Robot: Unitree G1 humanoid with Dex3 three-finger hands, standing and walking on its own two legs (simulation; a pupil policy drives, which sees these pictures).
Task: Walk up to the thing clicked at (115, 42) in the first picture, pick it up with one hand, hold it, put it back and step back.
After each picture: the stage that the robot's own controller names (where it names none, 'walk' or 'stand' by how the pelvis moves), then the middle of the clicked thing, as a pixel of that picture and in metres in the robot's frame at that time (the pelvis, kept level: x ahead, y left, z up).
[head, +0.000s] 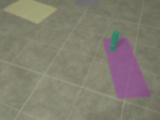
stand; (113, 41) +1.31 -0.34 -0.66
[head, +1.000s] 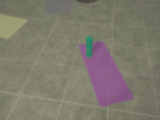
walk; (89, 47) +1.23 +0.01 -0.63
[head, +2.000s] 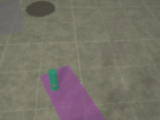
walk; (54, 80) +0.77 +0.24 -0.62
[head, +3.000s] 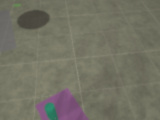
walk; (51, 114) +0.48 +0.22 -0.63
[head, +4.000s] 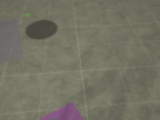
stand; out of the picture +0.40 +0.21 -0.66
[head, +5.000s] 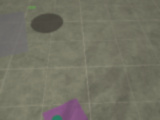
stand; out of the picture +0.39 +0.18 -0.66
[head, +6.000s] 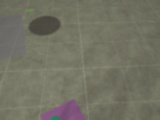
stand; out of the picture +0.41 +0.20 -0.66
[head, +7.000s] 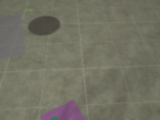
stand; out of the picture +0.40 +0.20 -0.66
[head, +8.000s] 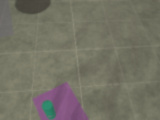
go down; (49, 110) +0.41 +0.21 -0.63
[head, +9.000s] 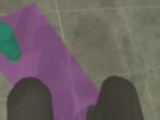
go down; (8, 46) +0.46 +0.28 -0.22
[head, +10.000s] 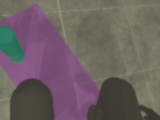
close in; (11, 47) +0.46 +0.27 -0.24
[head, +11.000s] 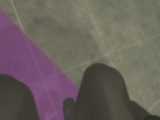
close in; out of the picture +0.44 +0.32 -0.15
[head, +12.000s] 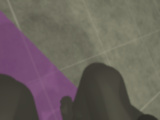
lift; out of the picture +0.43 +0.32 -0.15
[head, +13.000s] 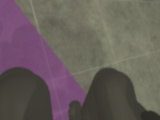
lift; out of the picture +0.33 +0.29 -0.15
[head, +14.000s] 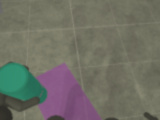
lift; (28, 88) +0.31 +0.18 +0.02
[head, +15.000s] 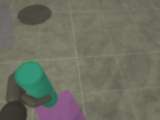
hold; (41, 88) +0.32 +0.15 +0.03
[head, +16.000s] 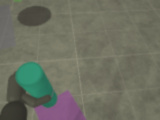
hold; (41, 89) +0.32 +0.15 +0.02
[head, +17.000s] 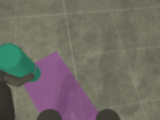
crouch; (23, 67) +0.39 +0.20 -0.04
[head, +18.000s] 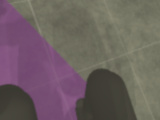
lower; out of the picture +0.48 +0.30 -0.09
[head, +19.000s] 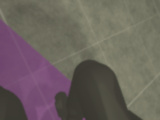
lower; out of the picture +0.44 +0.32 -0.16
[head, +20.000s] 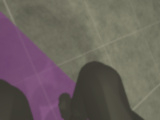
lower; out of the picture +0.43 +0.31 -0.16
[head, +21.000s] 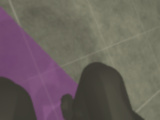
lower; out of the picture +0.41 +0.30 -0.16
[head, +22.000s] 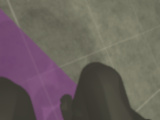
lower; out of the picture +0.41 +0.30 -0.16
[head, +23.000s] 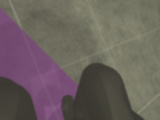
open; out of the picture +0.42 +0.27 -0.17
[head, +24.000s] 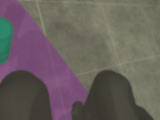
stand; out of the picture +0.43 +0.25 -0.18
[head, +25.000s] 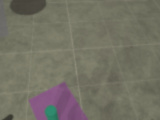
stand; (52, 116) +0.39 +0.17 -0.55
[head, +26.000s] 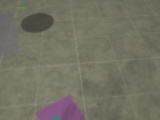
stand; out of the picture +0.39 +0.17 -0.60
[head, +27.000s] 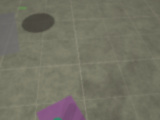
stand; out of the picture +0.38 +0.16 -0.60
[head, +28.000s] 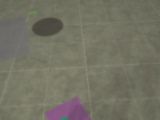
stand; out of the picture +0.41 +0.15 -0.65
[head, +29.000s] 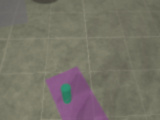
walk; (66, 94) +0.51 +0.12 -0.63
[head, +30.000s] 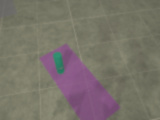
walk; (59, 63) +0.80 +0.22 -0.62
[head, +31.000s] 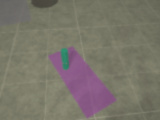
stand; (65, 59) +1.04 +0.19 -0.64
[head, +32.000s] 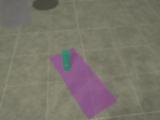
stand; (66, 61) +1.04 +0.18 -0.66
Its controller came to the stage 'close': yes
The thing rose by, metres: 0.67
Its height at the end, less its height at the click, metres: +0.00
